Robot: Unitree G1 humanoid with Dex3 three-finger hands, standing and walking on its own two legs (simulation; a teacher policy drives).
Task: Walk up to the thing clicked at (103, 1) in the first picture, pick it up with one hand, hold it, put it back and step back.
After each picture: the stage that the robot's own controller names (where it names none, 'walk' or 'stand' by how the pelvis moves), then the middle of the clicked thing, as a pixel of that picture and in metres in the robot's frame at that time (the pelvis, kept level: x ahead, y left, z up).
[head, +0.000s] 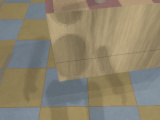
stand; out of the picture +0.97 -0.07 +0.09
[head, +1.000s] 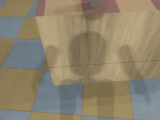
walk; out of the picture +0.86 -0.02 +0.11
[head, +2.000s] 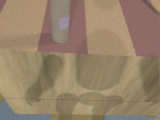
walk; (60, 12) +0.56 +0.13 +0.12
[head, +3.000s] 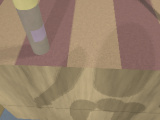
stand; (33, 25) +0.49 +0.22 +0.12
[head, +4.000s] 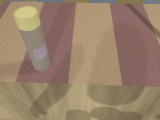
stand; (35, 43) +0.45 +0.20 +0.09
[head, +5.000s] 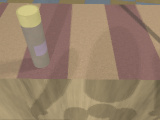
stand; (35, 40) +0.47 +0.21 +0.09
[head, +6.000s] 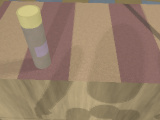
stand; (36, 41) +0.47 +0.20 +0.08
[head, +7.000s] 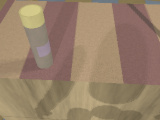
stand; (39, 40) +0.46 +0.19 +0.09
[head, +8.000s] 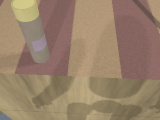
rise first; (34, 34) +0.47 +0.20 +0.09
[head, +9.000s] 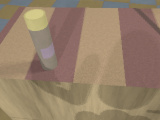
rise first; (43, 43) +0.47 +0.21 +0.09
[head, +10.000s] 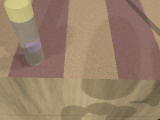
go down; (28, 35) +0.47 +0.19 +0.10
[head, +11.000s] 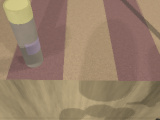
go down; (27, 37) +0.46 +0.19 +0.10
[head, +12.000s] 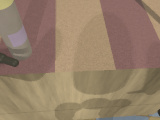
close in; (10, 26) +0.45 +0.21 +0.14
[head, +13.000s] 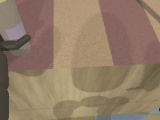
lift; (8, 21) +0.47 +0.21 +0.14
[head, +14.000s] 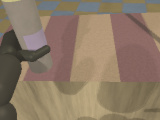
lift; (29, 30) +0.34 +0.16 +0.27
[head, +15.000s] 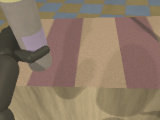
hold; (28, 28) +0.32 +0.16 +0.29
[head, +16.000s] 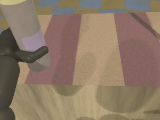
hold; (27, 30) +0.34 +0.16 +0.27
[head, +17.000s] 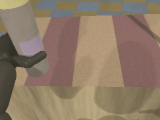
hold; (25, 34) +0.33 +0.17 +0.27
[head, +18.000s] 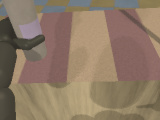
crouch; (24, 19) +0.39 +0.16 +0.27
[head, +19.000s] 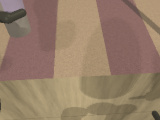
lower; out of the picture +0.49 +0.19 +0.26
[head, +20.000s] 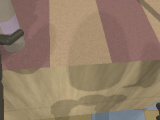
lower; (1, 15) +0.48 +0.21 +0.15
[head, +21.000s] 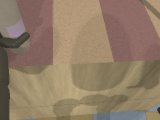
lower; (8, 18) +0.47 +0.20 +0.15
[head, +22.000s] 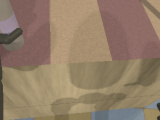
lower; (0, 13) +0.48 +0.22 +0.15
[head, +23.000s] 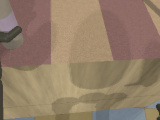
lower; out of the picture +0.49 +0.22 +0.15
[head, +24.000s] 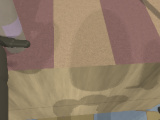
open; (4, 17) +0.48 +0.22 +0.14
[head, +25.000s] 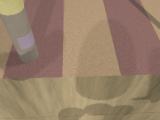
sink last; (19, 30) +0.46 +0.21 +0.13
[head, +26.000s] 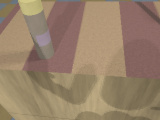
sink last; (39, 30) +0.50 +0.22 +0.14
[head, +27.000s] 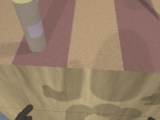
stand; (30, 20) +0.50 +0.22 +0.14
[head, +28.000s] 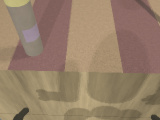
stand; (25, 24) +0.48 +0.22 +0.15
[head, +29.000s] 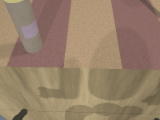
stand; (24, 20) +0.49 +0.22 +0.15
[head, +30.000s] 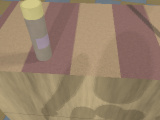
stand; (38, 33) +0.51 +0.21 +0.09
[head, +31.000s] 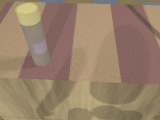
stand; (35, 38) +0.48 +0.21 +0.09
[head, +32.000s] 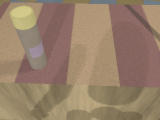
stand; (31, 41) +0.46 +0.22 +0.08
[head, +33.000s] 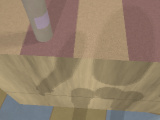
walk; (36, 11) +0.53 +0.19 +0.10
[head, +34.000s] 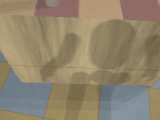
walk; out of the picture +0.74 +0.17 +0.10
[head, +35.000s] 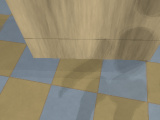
walk; out of the picture +1.06 +0.25 +0.11
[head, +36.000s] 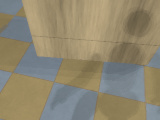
stand; out of the picture +1.16 +0.15 +0.11
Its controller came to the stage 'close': yes
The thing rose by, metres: 0.22
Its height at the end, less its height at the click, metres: +0.00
